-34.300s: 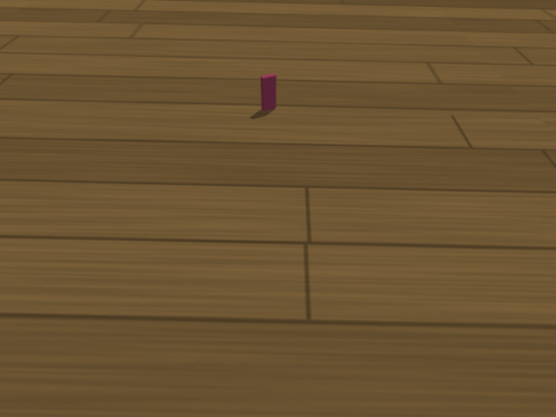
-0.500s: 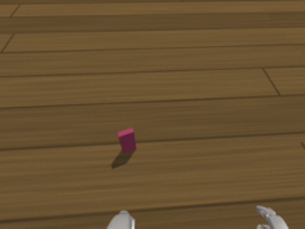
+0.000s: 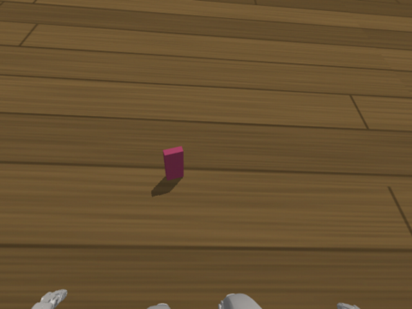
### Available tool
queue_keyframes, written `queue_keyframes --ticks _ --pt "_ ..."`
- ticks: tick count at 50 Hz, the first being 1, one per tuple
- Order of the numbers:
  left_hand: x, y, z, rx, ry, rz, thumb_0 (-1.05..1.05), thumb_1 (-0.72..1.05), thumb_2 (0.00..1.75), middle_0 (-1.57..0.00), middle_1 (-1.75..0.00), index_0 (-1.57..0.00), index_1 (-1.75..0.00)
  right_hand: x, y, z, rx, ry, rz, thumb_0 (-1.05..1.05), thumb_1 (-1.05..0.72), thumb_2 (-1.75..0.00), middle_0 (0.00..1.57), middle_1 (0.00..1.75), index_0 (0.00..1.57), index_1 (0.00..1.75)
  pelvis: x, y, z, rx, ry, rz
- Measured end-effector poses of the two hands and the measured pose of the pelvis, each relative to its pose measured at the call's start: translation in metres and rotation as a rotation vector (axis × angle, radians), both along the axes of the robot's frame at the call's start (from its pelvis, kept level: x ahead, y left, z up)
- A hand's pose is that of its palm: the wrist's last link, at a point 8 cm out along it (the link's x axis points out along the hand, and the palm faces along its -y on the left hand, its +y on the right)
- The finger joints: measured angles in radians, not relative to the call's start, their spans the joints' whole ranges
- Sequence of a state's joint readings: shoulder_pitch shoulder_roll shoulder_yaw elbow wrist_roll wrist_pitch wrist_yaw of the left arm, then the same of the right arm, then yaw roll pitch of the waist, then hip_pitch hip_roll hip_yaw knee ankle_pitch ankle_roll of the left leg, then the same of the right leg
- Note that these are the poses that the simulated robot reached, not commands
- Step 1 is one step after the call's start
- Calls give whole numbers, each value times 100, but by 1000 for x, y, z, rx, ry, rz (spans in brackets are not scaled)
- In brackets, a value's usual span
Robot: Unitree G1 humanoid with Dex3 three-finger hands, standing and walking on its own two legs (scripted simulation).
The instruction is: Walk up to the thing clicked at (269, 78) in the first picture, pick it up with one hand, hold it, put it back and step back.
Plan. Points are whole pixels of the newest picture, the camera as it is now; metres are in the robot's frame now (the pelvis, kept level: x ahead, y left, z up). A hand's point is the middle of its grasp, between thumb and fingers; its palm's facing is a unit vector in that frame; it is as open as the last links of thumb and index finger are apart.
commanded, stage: step back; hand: left
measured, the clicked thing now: (174, 164) +0.86 +0.14 -0.64
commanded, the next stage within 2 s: stand in 1.34 s
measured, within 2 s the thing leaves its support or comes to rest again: neither
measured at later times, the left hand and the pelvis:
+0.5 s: hand out of the picture -0.09 +0.26 -0.14, palm faces +0.06 -0.90 -0.43, open 7.4 cm; pelvis -0.15 -0.03 -0.01, yaw +3 degrees
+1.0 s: hand out of the picture -0.09 +0.23 -0.15, palm faces +0.08 -0.94 -0.34, open 7.4 cm; pelvis -0.13 -0.03 +0.00, yaw +4 degrees
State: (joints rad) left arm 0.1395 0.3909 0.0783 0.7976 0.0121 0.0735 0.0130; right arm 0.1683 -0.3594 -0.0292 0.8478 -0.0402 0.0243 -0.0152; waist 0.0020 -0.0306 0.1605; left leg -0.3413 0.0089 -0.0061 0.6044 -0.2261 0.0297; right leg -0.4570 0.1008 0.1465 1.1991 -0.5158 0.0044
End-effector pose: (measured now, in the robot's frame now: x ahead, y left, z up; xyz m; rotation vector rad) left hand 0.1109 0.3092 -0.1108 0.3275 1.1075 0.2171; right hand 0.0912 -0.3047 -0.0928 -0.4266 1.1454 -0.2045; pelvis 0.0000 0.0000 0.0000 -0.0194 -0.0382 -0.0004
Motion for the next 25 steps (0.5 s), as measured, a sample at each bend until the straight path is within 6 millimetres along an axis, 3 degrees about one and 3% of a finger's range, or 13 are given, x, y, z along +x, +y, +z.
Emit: queue_keyframes --ticks 7,10,14,20,25 --pt "-77 -17 -9 24 85 -31 1 91 90 -21 -30 -20 -30 -25 -31 -3 -7 -106 11 0 -90 -90 20 30 21 30 -58 -21 -11 6 8 -51" --pt "-118 -28 -8 36 113 -19 1 91 90 -21 -30 -20 -30 -47 -47 -13 3 -109 -9 0 -90 -90 20 30 21 30 -84 -31 -15 -16 -3 -42" --pt "-167 -36 6 50 147 15 1 90 90 -21 -30 -20 -30 -86 -52 -15 24 -55 -32 0 -91 -90 20 30 20 30 -106 -36 -5 40 3 -40" --pt "-199 -29 18 78 96 48 1 90 89 -21 -30 -20 -30 -149 -50 -27 42 69 -9 1 -91 -90 20 30 20 30 -133 -37 -3 39 11 14" --pt "-217 -13 12 74 50 81 1 90 90 -21 -30 -20 -30 -180 -36 -32 51 127 4 1 -91 -90 20 30 20 30 -149 -31 -7 57 -7 55"
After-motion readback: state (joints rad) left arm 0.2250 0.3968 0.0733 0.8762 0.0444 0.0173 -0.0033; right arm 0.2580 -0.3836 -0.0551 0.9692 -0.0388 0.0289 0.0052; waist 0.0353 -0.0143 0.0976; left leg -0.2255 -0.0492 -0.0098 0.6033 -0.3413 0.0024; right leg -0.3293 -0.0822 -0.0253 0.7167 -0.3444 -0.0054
